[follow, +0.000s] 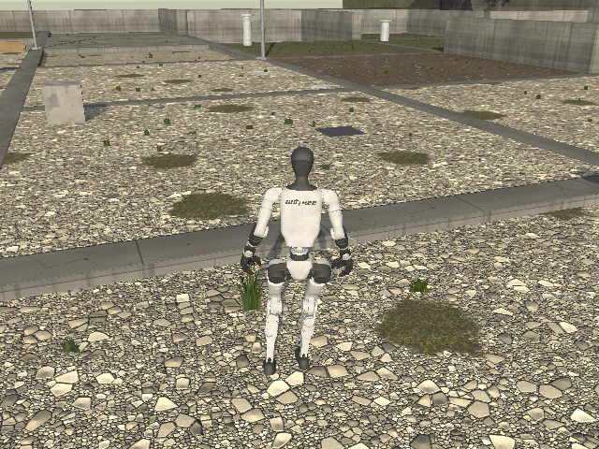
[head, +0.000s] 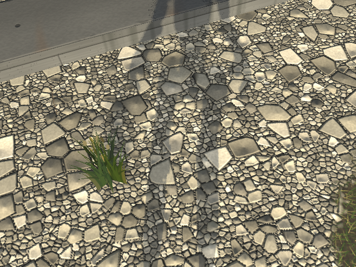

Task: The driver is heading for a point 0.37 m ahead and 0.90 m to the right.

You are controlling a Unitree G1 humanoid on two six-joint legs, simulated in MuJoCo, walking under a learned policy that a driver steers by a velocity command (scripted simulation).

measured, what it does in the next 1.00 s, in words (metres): walks ahead, turning right: left foot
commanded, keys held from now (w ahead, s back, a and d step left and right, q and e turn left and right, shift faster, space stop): e+shift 0.62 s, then w+e+shift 0.38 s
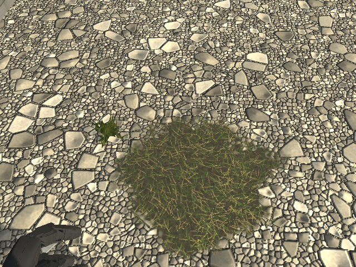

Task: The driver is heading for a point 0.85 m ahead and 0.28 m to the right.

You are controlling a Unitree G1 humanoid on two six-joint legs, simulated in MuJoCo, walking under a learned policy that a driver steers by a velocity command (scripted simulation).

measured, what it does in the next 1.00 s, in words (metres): walks ahead: right foot, then left foot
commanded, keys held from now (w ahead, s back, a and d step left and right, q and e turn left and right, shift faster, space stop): w+shift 0.74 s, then shift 0.26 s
